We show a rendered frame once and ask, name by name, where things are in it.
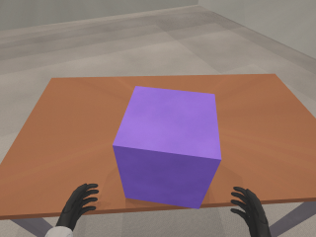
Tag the carton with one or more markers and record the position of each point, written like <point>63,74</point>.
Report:
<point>167,147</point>

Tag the robot left hand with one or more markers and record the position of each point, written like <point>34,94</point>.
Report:
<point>74,206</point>

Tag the table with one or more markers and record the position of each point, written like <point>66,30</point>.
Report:
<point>267,144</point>

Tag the left robot forearm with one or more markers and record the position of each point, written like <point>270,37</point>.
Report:
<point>59,231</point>

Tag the robot right hand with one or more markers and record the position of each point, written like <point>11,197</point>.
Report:
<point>254,214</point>

